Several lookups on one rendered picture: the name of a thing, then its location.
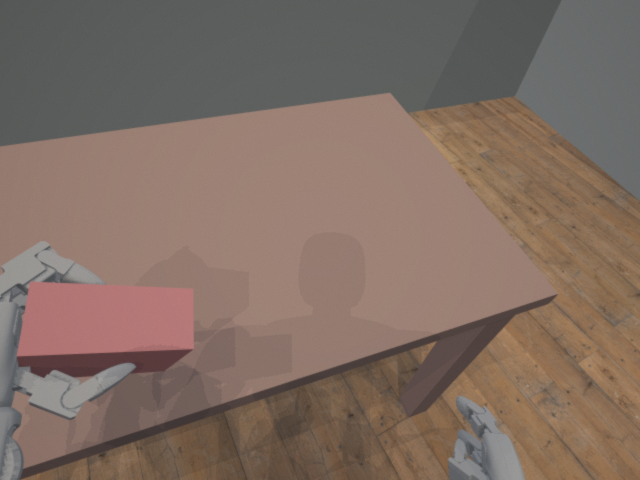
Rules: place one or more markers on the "right robot hand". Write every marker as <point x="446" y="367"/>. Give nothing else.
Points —
<point x="494" y="458"/>

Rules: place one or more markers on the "table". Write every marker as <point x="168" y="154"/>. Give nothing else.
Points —
<point x="317" y="238"/>

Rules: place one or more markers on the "left robot hand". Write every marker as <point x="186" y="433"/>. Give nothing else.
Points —
<point x="57" y="393"/>

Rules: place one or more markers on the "left robot forearm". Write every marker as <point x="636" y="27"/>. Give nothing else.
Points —
<point x="11" y="456"/>

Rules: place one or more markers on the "sponge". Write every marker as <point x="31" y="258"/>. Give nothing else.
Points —
<point x="84" y="329"/>

